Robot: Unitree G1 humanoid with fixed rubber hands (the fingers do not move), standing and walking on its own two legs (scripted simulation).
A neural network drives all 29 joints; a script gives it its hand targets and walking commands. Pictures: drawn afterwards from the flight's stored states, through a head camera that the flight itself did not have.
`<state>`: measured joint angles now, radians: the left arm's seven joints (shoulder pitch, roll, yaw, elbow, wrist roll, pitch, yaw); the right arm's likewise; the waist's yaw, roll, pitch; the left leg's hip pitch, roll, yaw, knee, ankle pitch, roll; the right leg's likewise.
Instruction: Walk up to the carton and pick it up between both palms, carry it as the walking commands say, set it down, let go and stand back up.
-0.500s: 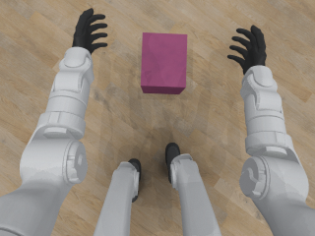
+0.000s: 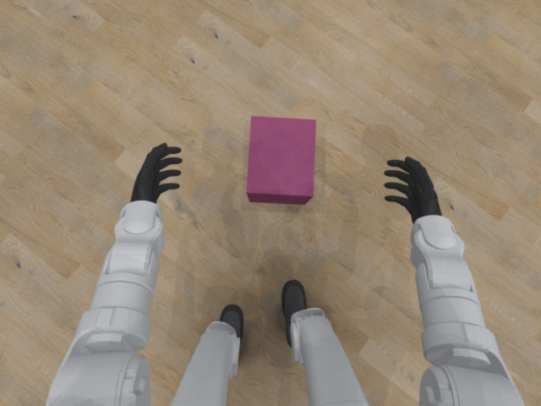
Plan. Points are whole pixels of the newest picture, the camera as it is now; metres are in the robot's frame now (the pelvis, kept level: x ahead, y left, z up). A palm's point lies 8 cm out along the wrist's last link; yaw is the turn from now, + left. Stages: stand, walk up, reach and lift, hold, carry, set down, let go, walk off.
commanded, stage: let go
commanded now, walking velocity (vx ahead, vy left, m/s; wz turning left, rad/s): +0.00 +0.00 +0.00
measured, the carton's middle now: (280, 164) +0.56 -0.05 -0.62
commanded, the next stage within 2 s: stand in 0.94 s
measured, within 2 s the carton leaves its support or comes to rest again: neither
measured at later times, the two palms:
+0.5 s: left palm (41, 330) +0.23 +0.24 -0.02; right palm (466, 340) +0.21 -0.22 -0.02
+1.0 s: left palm (22, 358) +0.21 +0.26 -0.02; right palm (475, 344) +0.21 -0.23 -0.01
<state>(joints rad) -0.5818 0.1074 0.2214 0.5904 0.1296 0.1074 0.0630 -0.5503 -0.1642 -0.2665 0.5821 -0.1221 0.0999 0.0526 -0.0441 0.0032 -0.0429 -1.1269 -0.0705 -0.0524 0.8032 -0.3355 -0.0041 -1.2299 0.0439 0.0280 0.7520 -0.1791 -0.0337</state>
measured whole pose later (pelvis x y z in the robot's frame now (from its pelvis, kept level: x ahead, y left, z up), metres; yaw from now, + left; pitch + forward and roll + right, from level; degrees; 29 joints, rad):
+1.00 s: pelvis +0.05 +0.02 +0.06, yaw -1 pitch -2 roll -1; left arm 0.21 0.23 0.02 0.54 0.03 0.08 -0.01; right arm 0.21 -0.24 -0.03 0.47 -0.02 0.13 0.01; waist 0.01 0.03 0.04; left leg -0.09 -0.05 -0.07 0.50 -0.37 0.03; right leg -0.21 0.05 0.03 0.49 -0.24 -0.02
